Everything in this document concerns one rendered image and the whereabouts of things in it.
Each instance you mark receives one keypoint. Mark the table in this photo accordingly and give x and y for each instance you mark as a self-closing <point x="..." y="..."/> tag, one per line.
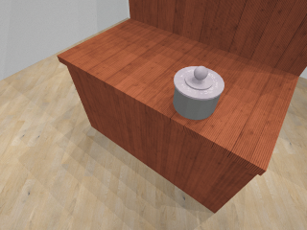
<point x="125" y="79"/>

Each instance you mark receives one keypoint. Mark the lid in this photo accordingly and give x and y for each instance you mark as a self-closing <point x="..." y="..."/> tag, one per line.
<point x="209" y="88"/>

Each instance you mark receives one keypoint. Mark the knob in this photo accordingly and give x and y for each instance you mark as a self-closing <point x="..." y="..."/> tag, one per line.
<point x="200" y="73"/>

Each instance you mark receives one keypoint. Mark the pot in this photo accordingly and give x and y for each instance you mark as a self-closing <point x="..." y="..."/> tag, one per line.
<point x="194" y="109"/>

